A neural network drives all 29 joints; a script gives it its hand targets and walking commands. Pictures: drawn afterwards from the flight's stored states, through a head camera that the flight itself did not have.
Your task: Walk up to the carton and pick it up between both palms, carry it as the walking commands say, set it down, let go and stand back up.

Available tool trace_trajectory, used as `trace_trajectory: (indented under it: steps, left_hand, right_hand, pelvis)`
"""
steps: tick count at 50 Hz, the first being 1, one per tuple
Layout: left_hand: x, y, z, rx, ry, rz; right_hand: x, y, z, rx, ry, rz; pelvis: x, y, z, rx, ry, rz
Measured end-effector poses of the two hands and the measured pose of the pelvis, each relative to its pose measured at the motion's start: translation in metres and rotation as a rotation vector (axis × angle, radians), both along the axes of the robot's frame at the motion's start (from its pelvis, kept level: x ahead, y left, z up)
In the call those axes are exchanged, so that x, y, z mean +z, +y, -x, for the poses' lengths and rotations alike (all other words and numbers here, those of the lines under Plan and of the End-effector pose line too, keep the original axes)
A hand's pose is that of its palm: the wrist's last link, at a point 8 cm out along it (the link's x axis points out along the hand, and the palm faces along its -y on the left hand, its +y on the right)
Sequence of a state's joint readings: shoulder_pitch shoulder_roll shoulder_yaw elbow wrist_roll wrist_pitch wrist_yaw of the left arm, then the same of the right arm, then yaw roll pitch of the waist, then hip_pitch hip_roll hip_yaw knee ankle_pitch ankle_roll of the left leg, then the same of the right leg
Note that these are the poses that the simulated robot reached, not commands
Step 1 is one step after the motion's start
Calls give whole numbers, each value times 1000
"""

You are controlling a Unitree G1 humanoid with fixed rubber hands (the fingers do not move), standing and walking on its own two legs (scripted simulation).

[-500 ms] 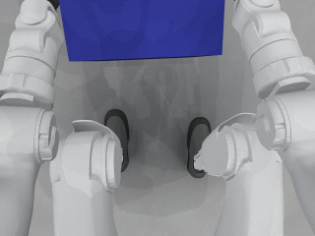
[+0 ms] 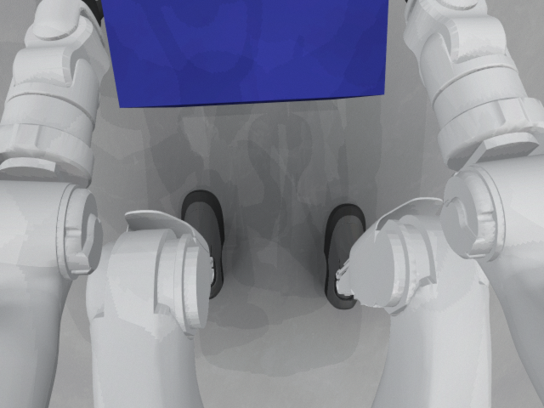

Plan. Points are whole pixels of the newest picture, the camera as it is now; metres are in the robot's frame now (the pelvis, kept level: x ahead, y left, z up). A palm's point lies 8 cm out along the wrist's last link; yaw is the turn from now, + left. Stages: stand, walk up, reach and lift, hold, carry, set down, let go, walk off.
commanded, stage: reach and lift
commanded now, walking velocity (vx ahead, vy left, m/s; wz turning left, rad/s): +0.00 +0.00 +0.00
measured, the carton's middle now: out of the picture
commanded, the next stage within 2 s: none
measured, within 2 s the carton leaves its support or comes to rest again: leaves its support in 0.30 s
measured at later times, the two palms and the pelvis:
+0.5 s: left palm out of the picture +0.53 +0.21 -0.15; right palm out of the picture +0.56 -0.14 -0.12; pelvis -0.01 +0.00 +0.01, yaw +0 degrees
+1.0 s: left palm out of the picture +0.54 +0.20 -0.11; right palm out of the picture +0.56 -0.14 -0.08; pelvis -0.01 +0.00 +0.04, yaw +0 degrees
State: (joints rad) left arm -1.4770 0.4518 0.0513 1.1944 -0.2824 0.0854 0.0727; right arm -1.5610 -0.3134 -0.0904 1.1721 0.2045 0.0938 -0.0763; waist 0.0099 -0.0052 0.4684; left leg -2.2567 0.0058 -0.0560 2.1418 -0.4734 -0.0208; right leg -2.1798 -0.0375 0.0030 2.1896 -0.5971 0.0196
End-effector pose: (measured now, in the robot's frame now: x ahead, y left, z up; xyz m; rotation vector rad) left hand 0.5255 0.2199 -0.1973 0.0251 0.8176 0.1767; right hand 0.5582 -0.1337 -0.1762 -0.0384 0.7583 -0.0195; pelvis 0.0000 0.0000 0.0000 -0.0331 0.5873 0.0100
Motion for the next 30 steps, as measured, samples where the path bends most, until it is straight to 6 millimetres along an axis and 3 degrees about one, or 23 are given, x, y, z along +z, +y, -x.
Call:
trace_trajectory:
  steps: [13,23,30]
  left_hand:
    - [3,-3,-1,-28,4,-24]
    - [36,-8,-5,-23,-27,-11]
    - [54,-10,-7,-5,-24,12]
  right_hand:
    - [4,-1,1,-17,-11,25]
    - [48,-2,-6,-34,-63,59]
    - [65,-4,-8,-48,-63,36]
  pelvis:
    - [2,0,4,1,-44,-1]
    - [9,2,8,2,-86,4]
    - [22,2,7,3,-85,3]
